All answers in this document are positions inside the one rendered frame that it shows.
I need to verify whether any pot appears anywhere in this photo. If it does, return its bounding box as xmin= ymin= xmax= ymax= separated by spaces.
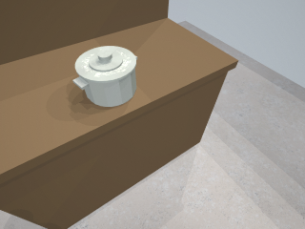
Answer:
xmin=73 ymin=56 xmax=138 ymax=107

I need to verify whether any lid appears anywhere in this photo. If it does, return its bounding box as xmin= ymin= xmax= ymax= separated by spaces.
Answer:
xmin=74 ymin=46 xmax=136 ymax=83

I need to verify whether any table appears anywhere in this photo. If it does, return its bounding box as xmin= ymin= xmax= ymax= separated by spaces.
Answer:
xmin=0 ymin=0 xmax=239 ymax=229

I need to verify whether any knob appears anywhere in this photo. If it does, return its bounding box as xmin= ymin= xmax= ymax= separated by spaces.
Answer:
xmin=97 ymin=50 xmax=112 ymax=62

